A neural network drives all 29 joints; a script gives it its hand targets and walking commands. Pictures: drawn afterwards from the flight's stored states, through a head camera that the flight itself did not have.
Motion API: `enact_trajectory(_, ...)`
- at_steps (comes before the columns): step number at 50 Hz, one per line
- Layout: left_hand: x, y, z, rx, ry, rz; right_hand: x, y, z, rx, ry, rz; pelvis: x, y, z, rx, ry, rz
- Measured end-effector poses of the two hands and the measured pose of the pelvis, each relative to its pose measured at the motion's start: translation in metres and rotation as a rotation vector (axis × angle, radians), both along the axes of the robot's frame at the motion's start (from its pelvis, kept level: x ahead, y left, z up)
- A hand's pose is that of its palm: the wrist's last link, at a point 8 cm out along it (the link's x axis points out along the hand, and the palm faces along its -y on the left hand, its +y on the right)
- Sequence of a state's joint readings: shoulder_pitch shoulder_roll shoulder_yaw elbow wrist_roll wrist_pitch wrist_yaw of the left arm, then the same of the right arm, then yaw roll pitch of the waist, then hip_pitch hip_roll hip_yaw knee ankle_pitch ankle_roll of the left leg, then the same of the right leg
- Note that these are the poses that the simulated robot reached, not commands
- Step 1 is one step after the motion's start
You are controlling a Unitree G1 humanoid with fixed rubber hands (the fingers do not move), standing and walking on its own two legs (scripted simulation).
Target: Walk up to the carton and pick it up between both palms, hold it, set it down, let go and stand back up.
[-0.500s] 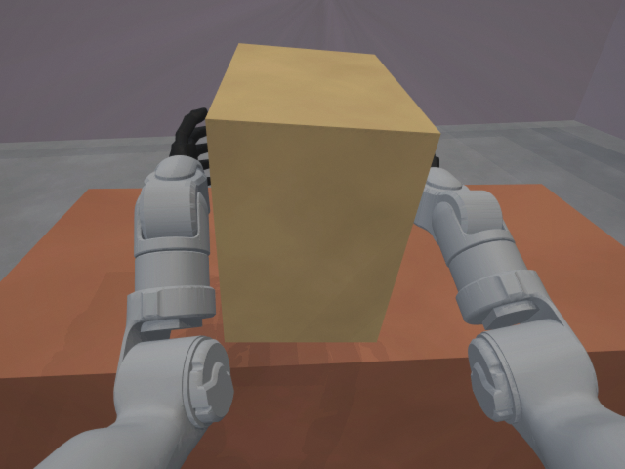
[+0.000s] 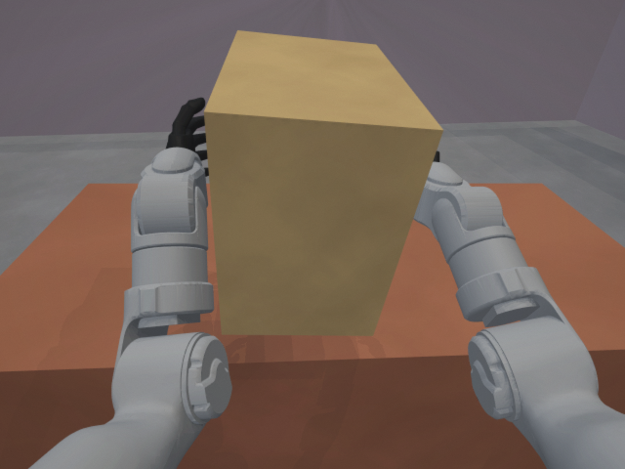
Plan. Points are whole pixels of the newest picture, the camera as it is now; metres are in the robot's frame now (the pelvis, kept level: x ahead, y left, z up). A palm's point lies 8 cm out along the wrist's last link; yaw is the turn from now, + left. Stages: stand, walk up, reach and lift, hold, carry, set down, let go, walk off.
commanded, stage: hold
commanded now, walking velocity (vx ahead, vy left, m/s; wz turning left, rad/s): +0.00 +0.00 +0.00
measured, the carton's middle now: (303, 180) +0.40 +0.02 +0.26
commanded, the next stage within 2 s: set down in 1.00 s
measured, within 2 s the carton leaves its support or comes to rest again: neither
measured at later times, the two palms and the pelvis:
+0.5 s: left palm (187, 165) +0.36 +0.15 +0.30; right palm (423, 179) +0.37 -0.13 +0.28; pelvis +0.00 +0.00 +0.00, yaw +0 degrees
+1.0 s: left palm (196, 164) +0.36 +0.14 +0.30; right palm (432, 180) +0.36 -0.14 +0.28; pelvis +0.00 +0.00 +0.00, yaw -1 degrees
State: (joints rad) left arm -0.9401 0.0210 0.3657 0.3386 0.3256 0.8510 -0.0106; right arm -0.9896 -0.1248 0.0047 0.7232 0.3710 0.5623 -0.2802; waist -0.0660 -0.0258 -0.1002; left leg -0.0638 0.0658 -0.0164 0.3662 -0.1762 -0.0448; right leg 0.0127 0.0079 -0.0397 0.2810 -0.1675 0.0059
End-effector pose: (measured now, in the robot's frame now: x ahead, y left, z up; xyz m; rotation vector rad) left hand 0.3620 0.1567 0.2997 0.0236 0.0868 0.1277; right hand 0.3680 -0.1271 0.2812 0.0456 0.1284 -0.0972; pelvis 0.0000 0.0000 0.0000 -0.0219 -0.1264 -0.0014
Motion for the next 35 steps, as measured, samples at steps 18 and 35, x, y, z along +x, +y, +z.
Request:
enact_trajectory(18, 0.001, -0.01, -0.003, 0.006, 0.006, -0.017, -0.004, -0.009, -0.007, 0.009, 0.007, -0.019, -0.001, 0.002, 0.0, 0.0, -0.004, -0.01)
enact_trajectory(35, 0.001, -0.001, -0.011, -0.004, 0.025, -0.009, -0.002, -0.001, -0.01, 0.007, 0.027, -0.011, 0.0, 0.002, 0.0, -0.001, 0.002, 0.005)
